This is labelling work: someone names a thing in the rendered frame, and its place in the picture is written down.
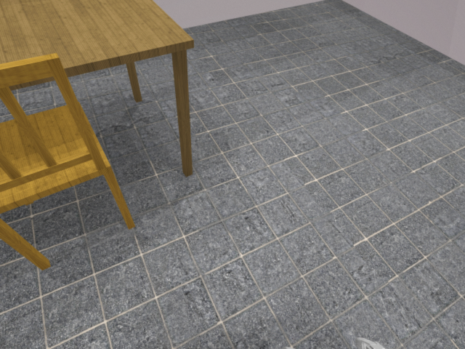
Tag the table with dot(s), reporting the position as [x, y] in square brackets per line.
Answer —
[91, 35]

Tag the chair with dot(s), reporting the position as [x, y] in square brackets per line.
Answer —
[46, 152]

